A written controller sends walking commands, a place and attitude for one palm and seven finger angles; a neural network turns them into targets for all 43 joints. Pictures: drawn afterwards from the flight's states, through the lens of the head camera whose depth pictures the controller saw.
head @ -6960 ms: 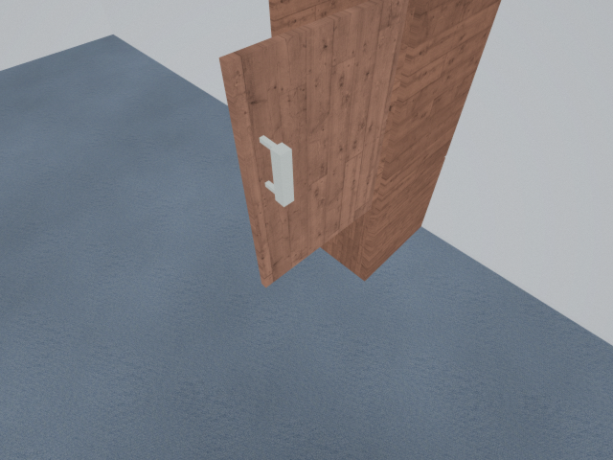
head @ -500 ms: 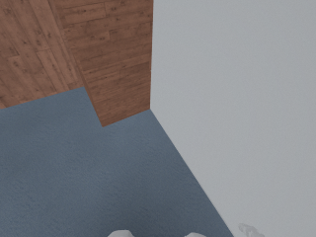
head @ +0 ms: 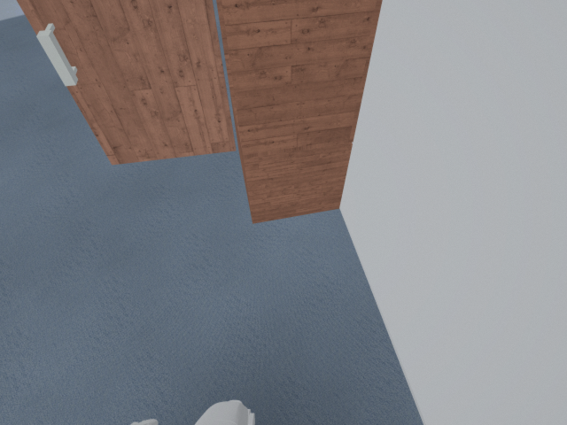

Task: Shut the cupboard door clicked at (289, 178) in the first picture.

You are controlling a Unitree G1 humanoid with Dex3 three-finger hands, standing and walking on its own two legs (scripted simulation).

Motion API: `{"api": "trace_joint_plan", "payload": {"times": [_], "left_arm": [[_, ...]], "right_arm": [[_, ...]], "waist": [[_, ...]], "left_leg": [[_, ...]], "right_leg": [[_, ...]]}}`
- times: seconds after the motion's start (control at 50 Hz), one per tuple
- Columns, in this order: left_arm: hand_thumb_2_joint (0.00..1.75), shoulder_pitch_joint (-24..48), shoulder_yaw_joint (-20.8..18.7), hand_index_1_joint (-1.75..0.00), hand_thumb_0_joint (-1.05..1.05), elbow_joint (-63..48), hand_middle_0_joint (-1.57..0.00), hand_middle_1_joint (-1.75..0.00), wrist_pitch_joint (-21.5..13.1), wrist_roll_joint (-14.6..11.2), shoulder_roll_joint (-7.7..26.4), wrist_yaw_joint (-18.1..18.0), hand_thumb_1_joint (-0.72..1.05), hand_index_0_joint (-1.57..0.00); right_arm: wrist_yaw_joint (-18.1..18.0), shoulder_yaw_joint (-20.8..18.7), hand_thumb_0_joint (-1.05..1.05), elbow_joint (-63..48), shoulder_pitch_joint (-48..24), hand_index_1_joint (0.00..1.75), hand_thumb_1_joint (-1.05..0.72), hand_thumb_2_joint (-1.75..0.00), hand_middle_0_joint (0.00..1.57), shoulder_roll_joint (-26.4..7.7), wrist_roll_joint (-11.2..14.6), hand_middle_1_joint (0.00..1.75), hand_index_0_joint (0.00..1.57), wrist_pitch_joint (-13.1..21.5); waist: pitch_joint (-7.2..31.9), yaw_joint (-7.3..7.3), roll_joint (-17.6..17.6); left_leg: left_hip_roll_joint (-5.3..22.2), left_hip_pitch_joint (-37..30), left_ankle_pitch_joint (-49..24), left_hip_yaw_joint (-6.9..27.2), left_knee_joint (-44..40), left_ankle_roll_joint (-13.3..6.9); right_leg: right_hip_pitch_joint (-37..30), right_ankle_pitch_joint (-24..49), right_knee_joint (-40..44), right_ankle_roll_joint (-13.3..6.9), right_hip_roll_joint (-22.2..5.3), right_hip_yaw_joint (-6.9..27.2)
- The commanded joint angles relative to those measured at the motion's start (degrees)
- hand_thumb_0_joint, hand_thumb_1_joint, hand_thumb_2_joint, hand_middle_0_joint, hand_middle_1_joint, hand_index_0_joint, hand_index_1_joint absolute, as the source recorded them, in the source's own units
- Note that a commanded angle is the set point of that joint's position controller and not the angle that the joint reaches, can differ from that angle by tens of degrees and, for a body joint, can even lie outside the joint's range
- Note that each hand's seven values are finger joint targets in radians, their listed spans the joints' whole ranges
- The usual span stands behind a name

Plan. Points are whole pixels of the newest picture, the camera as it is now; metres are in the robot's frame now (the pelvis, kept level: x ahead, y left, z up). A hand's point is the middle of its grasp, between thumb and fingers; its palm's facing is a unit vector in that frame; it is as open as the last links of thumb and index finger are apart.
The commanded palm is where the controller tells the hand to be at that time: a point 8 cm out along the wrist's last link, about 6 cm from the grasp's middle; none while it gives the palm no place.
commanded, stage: turn to face it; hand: left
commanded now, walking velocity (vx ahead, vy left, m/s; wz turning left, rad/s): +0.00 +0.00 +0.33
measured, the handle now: (60, 54) +0.85 +0.57 +0.04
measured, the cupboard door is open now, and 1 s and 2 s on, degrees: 87 87 87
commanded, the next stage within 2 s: take the last steps up to it in 0.26 s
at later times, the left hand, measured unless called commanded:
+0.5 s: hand out of the picture +0.04 +0.22 -0.17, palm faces +0.19 -0.95 -0.26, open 7.4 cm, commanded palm none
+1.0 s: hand out of the picture -0.01 +0.27 -0.19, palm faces +0.35 -0.92 -0.20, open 7.4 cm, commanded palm none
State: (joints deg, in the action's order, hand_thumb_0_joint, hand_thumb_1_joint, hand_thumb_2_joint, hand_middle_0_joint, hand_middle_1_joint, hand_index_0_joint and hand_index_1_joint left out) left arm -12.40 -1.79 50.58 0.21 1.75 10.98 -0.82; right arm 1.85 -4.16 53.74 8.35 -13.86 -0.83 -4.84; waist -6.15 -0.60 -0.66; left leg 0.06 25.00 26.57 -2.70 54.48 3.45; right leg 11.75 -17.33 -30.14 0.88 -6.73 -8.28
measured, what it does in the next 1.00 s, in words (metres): steps to the left, turning left: left foot, then right foot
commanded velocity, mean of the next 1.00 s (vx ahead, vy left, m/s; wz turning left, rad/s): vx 0.20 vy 0.08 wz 0.17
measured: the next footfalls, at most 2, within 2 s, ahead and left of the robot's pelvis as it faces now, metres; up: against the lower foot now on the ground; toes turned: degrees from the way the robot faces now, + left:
left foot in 0.12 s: +0.05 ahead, +0.12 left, +0.00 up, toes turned +7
right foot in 0.48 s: +0.05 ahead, -0.12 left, +0.00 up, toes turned +6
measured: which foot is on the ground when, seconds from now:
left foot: up 0.00-0.10, down 0.12-0.48, up 0.50-0.86, down 0.88-1.00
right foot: down 0.00-0.12, up 0.14-0.46, down 0.48-0.88, up 0.90-1.00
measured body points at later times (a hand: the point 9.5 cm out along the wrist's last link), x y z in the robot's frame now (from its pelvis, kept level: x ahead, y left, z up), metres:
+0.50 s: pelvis +0.00 +0.00 -0.01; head +0.03 +0.00 +0.44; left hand +0.03 +0.27 -0.15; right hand +0.10 -0.22 -0.16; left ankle +0.01 +0.12 -0.74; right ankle +0.01 -0.12 -0.74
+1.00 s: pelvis +0.10 +0.11 -0.02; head +0.13 +0.13 +0.43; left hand -0.03 +0.32 -0.17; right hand +0.26 -0.09 -0.15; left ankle +0.11 +0.22 -0.74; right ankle +0.05 -0.05 -0.66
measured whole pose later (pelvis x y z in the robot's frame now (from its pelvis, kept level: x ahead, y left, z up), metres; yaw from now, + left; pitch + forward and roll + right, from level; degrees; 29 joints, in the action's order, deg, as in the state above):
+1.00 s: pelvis +0.10 +0.11 -0.02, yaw +16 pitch +0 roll +1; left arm -20.2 -3.4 63.2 0.7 1.7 11.8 0.6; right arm 0.4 -1.8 54.8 8.2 -10.2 -1.8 2.3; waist -5.0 3.0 -2.8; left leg 1.4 20.3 15.1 -8.4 35.2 -2.3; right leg 22.1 -26.0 -67.4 0.1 -8.1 -3.0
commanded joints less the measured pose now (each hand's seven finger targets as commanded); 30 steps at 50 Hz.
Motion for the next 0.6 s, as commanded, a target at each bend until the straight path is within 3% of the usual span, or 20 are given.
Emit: {"api": "trace_joint_plan", "payload": {"times": [0.0, 0.04, 0.06, 0.08, 0.1, 0.12, 0.16, 0.2, 0.24, 0.32, 0.36, 0.4, 0.42, 0.44, 0.46, 0.48, 0.5, 0.52, 0.56, 0.58], "left_arm": [[0.9, -4.6, -4.1, -0.3, 0.0, -1.1, -0.2, -0.3, -0.8, 0.0, 13.5, -0.9, 0.9, -0.2], [0.9, -3.6, -4.2, -0.3, 0.0, -0.5, -0.2, -0.3, -0.5, -0.6, 13.1, -0.6, 0.9, -0.2], [0.9, -2.4, -4.0, -0.3, 0.0, -0.8, -0.2, -0.3, -0.2, -1.2, 12.0, -0.5, 0.9, -0.2], [0.9, -3.0, -3.4, -0.3, 0.0, -2.5, -0.2, -0.3, 0.2, -1.6, 8.2, -0.1, 0.9, -0.2], [0.9, -0.1, -2.1, -0.3, 0.0, -3.9, -0.2, -0.3, 0.9, -1.2, 6.7, -0.3, 0.9, -0.2], [0.9, 2.3, -2.3, -0.3, 0.0, -3.5, -0.2, -0.3, 1.7, -0.8, 7.7, -0.7, 0.9, -0.2], [0.9, 3.5, -2.6, -0.3, 0.0, -1.3, -0.2, -0.3, 1.8, -1.0, 7.3, -0.3, 0.9, -0.2], [0.9, 1.0, -2.7, -0.3, 0.0, 0.5, -0.2, -0.3, 2.1, -0.9, 6.4, 0.1, 0.9, -0.2], [0.9, -0.1, -2.4, -0.3, 0.0, 1.3, -0.2, -0.3, 2.1, -1.0, 6.1, 0.3, 0.9, -0.2], [0.9, 1.8, -2.0, -0.3, 0.0, 0.9, -0.2, -0.3, 1.9, -0.9, 5.5, 0.3, 0.9, -0.2], [0.9, 1.0, -1.9, -0.3, 0.0, 1.2, -0.2, -0.3, 1.5, -1.0, 4.7, 0.3, 0.9, -0.2], [0.9, -2.1, -2.1, -0.3, 0.0, 2.3, -0.2, -0.3, 0.9, -0.8, 5.0, 0.5, 0.9, -0.2], [0.9, -4.6, -2.6, -0.3, 0.0, 3.0, -0.2, -0.3, 0.4, -0.7, 5.8, 0.7, 0.9, -0.2], [0.9, -7.8, -3.4, -0.3, 0.0, 3.8, -0.2, -0.3, -0.3, -0.3, 8.4, 0.4, 0.9, -0.2], [0.9, -10.3, -4.7, -0.3, 0.0, 3.9, -0.2, -0.3, -0.6, 0.5, 13.9, 0.1, 0.9, -0.2], [0.9, -10.5, -4.6, -0.3, 0.0, 3.1, -0.2, -0.3, -0.6, -0.2, 15.3, 0.1, 0.9, -0.2], [0.9, -8.0, -4.3, -0.3, 0.0, 2.7, -0.2, -0.3, -1.5, -0.3, 13.6, -0.1, 0.9, -0.2], [0.9, -5.1, -4.0, -0.3, 0.0, 2.3, -0.2, -0.3, -1.9, -0.5, 11.4, -0.3, 0.9, -0.2], [0.9, -3.7, -3.1, -0.3, 0.0, 2.5, -0.2, -0.3, -3.1, -0.7, 8.5, 0.0, 0.9, -0.2], [0.9, -5.0, -3.1, -0.3, 0.0, 3.1, -0.2, -0.3, -3.6, -0.7, 8.1, 0.0, 0.9, -0.2]], "right_arm": [[-0.4, 0.3, 0.0, -5.3, -3.7, 0.3, -0.9, -0.9, 0.2, -1.5, 0.4, 0.3, 0.2, 2.5], [-0.7, 0.4, 0.0, -4.2, -0.3, 0.3, -0.9, -0.9, 0.2, -2.6, 0.3, 0.3, 0.2, 3.1], [-1.0, -0.2, 0.0, -3.4, 2.7, 0.3, -0.9, -0.9, 0.2, -5.3, 0.1, 0.3, 0.2, 3.7], [-1.3, -1.5, 0.0, -3.3, 5.4, 0.3, -0.9, -0.9, 0.2, -11.3, -0.6, 0.3, 0.2, 4.1], [-1.9, -2.0, 0.0, -2.8, 7.5, 0.3, -0.9, -0.9, 0.2, -14.3, -0.6, 0.3, 0.2, 3.5], [-2.5, -1.6, 0.0, -2.5, 7.7, 0.3, -0.9, -0.9, 0.2, -12.7, -0.7, 0.3, 0.2, 3.6], [-3.5, -0.9, 0.0, -3.0, 4.3, 0.3, -0.9, -0.9, 0.2, -10.3, -0.7, 0.3, 0.2, 4.0], [-3.7, -0.2, 0.0, -3.1, 1.9, 0.3, -0.9, -0.9, 0.2, -8.6, -0.6, 0.3, 0.2, 4.3], [-3.6, -0.1, 0.0, -2.9, 1.5, 0.3, -0.9, -0.9, 0.2, -8.2, -0.5, 0.3, 0.2, 4.3], [-3.4, -0.3, 0.0, -1.7, 3.2, 0.3, -0.9, -0.9, 0.2, -8.2, -0.7, 0.3, 0.2, 4.0], [-3.3, -0.4, 0.0, -1.3, 2.9, 0.3, -0.9, -0.9, 0.2, -8.1, -0.8, 0.3, 0.2, 3.9], [-3.0, -0.5, 0.0, -1.2, 2.1, 0.3, -0.9, -0.9, 0.2, -7.9, -0.6, 0.3, 0.2, 3.7], [-2.7, -0.6, 0.0, -1.4, 1.2, 0.3, -0.9, -0.9, 0.2, -7.7, -0.3, 0.3, 0.2, 3.7], [-2.4, -0.4, 0.0, -1.9, 0.8, 0.3, -0.9, -0.9, 0.2, -5.2, 0.0, 0.3, 0.2, 3.7], [-1.8, 0.3, 0.0, -3.8, 0.2, 0.3, -0.9, -0.9, 0.2, -1.4, 0.3, 0.3, 0.2, 4.0], [-1.2, -0.2, 0.0, -5.6, -4.1, 0.3, -0.9, -0.9, 0.2, -5.1, -0.7, 0.3, 0.2, 3.8], [-0.9, -0.8, 0.0, -4.8, -3.8, 0.3, -0.9, -0.9, 0.2, -5.2, -0.8, 0.3, 0.2, 3.5], [-0.5, -1.1, 0.0, -4.0, -2.5, 0.3, -0.9, -0.9, 0.2, -5.2, -0.8, 0.3, 0.2, 3.2], [0.3, -0.8, 0.0, -2.6, -1.8, 0.3, -0.9, -0.9, 0.2, -3.6, -0.8, 0.3, 0.2, 3.0], [0.4, -0.6, 0.0, -2.1, -1.3, 0.3, -0.9, -0.9, 0.2, -2.8, -0.6, 0.3, 0.2, 3.2]], "waist": [[7.7, 2.84, -11.3], [9.0, 0.81, -9.6], [10.5, -1.28, -4.1], [12.4, -2.29, 13.1], [11.8, -3.6, 16.3], [10.9, -3.58, 13.0], [7.8, -2.12, 11.1], [7.8, -0.08, 8.8], [8.5, 0.35, 9.0], [7.5, -0.57, 8.1], [8.4, -0.26, 10.0], [8.0, 1.29, 9.2], [7.5, 2.72, 8.2], [6.5, 4.51, 0.3], [4.3, 6.09, -17.2], [0.4, 7.1, -13.1], [-0.6, 4.62, -12.1], [-1.0, 2.89, -11.8], [-2.7, 1.5, -10.1], [-1.2, 1.74, -9.6]], "left_leg": [[-0.8, -2.2, -1.0, -2.9, -13.8, -0.7], [-0.8, -10.4, -9.8, -2.7, -25.1, -1.7], [2.5, -18.9, -19.0, 0.3, -31.4, -3.1], [16.8, -27.1, -36.9, 19.0, -32.6, -9.7], [24.0, -23.6, -44.1, 23.9, -34.4, -16.5], [22.0, -21.8, -39.6, 23.1, -34.5, -16.9], [18.1, -16.9, -38.2, 19.6, -34.8, -15.5], [14.9, -16.4, -37.4, 14.8, -35.1, -13.7], [14.0, -16.8, -35.5, 13.1, -35.4, -13.2], [13.7, -15.4, -29.7, 15.3, -36.5, -13.2], [12.9, -14.3, -26.6, 15.9, -36.0, -13.0], [10.5, -9.2, -12.4, 16.0, -35.5, -11.6], [8.2, -4.5, -5.1, 14.9, -33.5, -9.9], [3.5, 4.0, 1.6, 10.9, -25.4, -7.2], [-3.8, 16.2, 7.0, 2.4, -9.9, -3.3], [-1.5, 16.8, 6.4, 4.9, 2.5, -3.2], [0.8, 16.0, 0.8, 7.5, 8.8, -3.1], [2.5, 16.4, -3.4, 7.4, 11.4, -2.8], [3.7, 15.0, -10.8, 5.5, 11.4, -1.3], [3.8, 14.6, -12.0, 4.2, 9.9, -0.7]], "right_leg": [[-8.9, 36.1, 4.7, -7.1, -13.0, 7.1], [-5.8, 31.9, -0.3, -4.0, -11.4, 4.4], [0.3, 25.2, -6.3, -1.2, -10.0, 2.1], [13.8, -1.5, -17.6, 3.2, -2.6, -1.4], [16.8, -21.1, -25.4, 3.4, -0.3, 3.2], [17.9, -19.3, -30.2, 2.8, -0.1, 6.5], [18.4, -13.2, -33.2, 2.7, 0.0, 9.1], [16.5, -9.1, -32.2, 2.6, 1.0, 8.4], [14.7, -8.4, -28.8, 2.7, 1.6, 7.4], [11.1, -8.8, -19.1, 2.3, 3.2, 6.3], [6.8, -8.8, -13.3, 1.9, 4.4, 5.4], [-0.6, -5.0, -4.6, 1.4, 5.9, 3.9], [-6.8, -1.9, 2.5, 1.2, 5.7, 3.8], [-14.2, -8.2, 10.7, -0.6, -0.1, 10.2], [-18.4, -20.0, 20.4, -6.5, -15.8, 30.6], [-9.0, -22.5, 24.7, -10.4, -22.3, 35.4], [-4.4, -24.0, 24.4, -10.3, -19.9, 35.2], [-4.2, -20.8, 23.8, -9.0, -18.0, 29.9], [-2.6, -6.5, 22.9, -6.3, -13.7, 17.6], [-5.3, 0.3, 21.8, -5.9, -12.9, 14.4]]}}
